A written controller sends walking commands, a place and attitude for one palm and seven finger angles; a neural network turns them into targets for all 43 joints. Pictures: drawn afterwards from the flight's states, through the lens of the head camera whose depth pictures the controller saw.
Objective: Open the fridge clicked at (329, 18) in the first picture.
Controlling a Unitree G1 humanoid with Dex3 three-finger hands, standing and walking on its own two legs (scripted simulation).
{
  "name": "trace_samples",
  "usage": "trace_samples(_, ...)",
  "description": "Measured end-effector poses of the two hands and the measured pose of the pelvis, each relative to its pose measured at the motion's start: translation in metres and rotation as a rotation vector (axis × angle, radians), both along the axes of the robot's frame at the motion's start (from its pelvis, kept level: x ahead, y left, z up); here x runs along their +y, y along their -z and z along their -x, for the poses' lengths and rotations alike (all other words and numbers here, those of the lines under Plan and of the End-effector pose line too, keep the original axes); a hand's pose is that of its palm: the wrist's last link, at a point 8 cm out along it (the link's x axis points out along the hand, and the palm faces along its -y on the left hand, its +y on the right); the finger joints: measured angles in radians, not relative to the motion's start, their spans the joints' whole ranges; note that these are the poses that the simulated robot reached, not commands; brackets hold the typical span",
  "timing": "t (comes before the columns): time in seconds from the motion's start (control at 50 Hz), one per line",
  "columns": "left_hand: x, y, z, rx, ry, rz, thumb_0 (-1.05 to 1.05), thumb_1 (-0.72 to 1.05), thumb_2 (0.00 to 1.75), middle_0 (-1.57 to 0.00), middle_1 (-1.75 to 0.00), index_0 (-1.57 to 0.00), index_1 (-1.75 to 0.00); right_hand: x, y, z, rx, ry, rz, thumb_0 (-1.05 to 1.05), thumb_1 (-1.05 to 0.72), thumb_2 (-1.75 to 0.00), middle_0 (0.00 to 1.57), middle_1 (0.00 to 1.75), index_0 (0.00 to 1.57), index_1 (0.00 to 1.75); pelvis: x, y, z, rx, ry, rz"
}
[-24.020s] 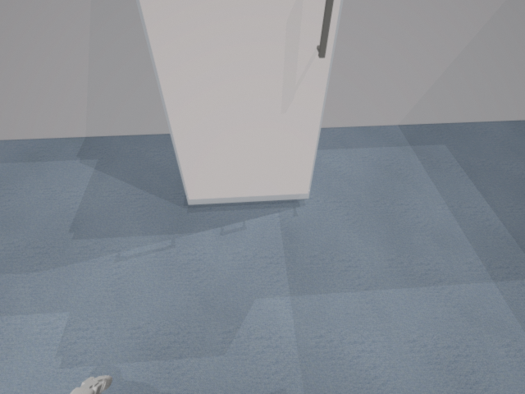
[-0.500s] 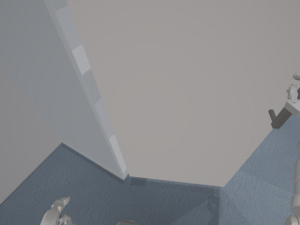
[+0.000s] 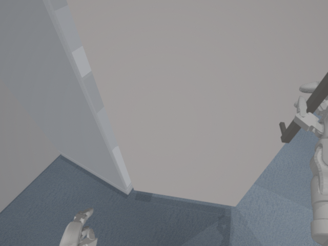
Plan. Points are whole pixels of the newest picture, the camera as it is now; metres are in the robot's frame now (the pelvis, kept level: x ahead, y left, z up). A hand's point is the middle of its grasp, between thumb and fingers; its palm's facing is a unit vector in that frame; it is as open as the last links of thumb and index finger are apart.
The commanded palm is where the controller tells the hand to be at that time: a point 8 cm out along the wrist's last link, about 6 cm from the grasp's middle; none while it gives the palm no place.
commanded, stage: stop walking and hold the door back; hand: right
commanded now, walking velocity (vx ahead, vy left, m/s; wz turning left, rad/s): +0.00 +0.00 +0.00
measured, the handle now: (316, 87) +0.43 -0.29 +0.19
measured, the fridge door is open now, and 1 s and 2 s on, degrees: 70 69 69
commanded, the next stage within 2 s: loosen the grip on the handle in 0.02 s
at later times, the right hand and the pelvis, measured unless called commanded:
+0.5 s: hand (299, 118) +0.38 -0.26 +0.15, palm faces +0.38 +0.89 -0.25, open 12.1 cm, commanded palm +0.34 -0.30 +0.15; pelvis -0.05 +0.04 -0.02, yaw +0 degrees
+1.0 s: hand (314, 119) +0.38 -0.29 +0.14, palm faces +0.41 +0.88 -0.25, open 14.7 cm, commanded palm +0.34 -0.33 +0.15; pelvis +0.02 +0.02 -0.02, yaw +2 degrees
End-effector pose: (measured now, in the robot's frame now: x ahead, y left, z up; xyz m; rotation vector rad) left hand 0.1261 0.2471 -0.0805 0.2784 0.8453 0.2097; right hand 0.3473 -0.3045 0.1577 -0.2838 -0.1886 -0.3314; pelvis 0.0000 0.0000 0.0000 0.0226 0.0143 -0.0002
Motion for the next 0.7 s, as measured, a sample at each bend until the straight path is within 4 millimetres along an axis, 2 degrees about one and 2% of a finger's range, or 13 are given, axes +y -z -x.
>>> trace_samples(0.12, 0.018, 0.007, 0.025, 0.04, -0.037, 0.007, 0.01, 0.91, 0.9, -0.2, -0.3, -0.2, -0.3, 0.004, 0.0, 0.013, 0.009, 0.029, 0.009, -0.1, -0.7, -0.76, 0.46, 1.4, 0.4, 1.4, 0.011, 0.0, 0.011, -0.001, 0.001, -0.009)
trace_samples(0.16, 0.024, 0.007, 0.035, 0.059, -0.017, -0.001, 0.01, 0.91, 0.9, -0.2, -0.3, -0.2, -0.3, 0.0, -0.003, 0.009, 0.038, 0.02, 0.04, -0.12, -0.65, -0.76, 0.46, 1.4, 0.41, 1.4, 0.016, 0.001, 0.018, -0.004, 0.001, -0.003)
trace_samples(0.2, 0.03, 0.007, 0.043, 0.059, 0.003, -0.002, 0.01, 0.91, 0.9, -0.2, -0.3, -0.2, -0.3, -0.003, -0.003, 0.005, 0.077, 0.014, -0.018, -0.13, -0.6, -0.75, 0.46, 1.4, 0.41, 1.4, 0.021, 0.002, 0.024, 0.018, 0.017, 0.009)
trace_samples(0.26, 0.041, 0.009, 0.055, 0.033, 0.007, -0.009, 0.01, 0.91, 0.9, -0.2, -0.3, -0.2, -0.3, -0.006, -0.005, 0.01, 0.084, 0.036, -0.059, -0.1, -0.52, -0.73, 0.46, 1.4, 0.43, 1.4, 0.025, 0.005, 0.033, 0.029, 0.015, 0.013)
trace_samples(0.36, 0.056, 0.02, 0.075, 0.054, 0.003, -0.022, 0.01, 0.91, 0.9, -0.2, -0.3, -0.2, -0.3, -0.004, -0.006, 0.02, 0.046, 0.069, 0.002, -0.05, -0.24, -0.59, 0.46, 1.4, 0.42, 1.4, 0.034, 0.013, 0.045, 0.048, 0.018, 0.02)
trace_samples(0.48, 0.067, 0.032, 0.094, 0.118, -0.023, -0.037, 0.01, 0.91, 0.9, -0.2, -0.3, -0.2, -0.3, 0.006, 0.0, 0.012, 0.025, 0.043, 0.015, -0.02, 0.21, -0.37, 0.43, 1.37, 0.39, 1.36, 0.042, 0.02, 0.051, 0.081, 0.005, 0.016)
trace_samples(0.6, 0.067, 0.037, 0.098, 0.147, -0.066, -0.029, 0.01, 0.91, 0.9, -0.2, -0.3, -0.2, -0.3, 0.006, 0.003, 0.004, 0.006, 0.037, 0.026, -0.01, 0.45, -0.25, 0.42, 1.33, 0.35, 1.3, 0.043, 0.022, 0.041, 0.1, -0.021, 0.009)
trace_samples(0.7, 0.058, 0.038, 0.082, 0.148, -0.074, -0.012, 0.01, 0.91, 0.9, -0.2, -0.3, -0.2, -0.3, 0.005, 0.005, -0.001, -0.001, 0.023, 0.016, -0.01, 0.52, -0.22, 0.4, 1.28, 0.3, 1.23, 0.038, 0.02, 0.023, 0.106, -0.029, 0.009)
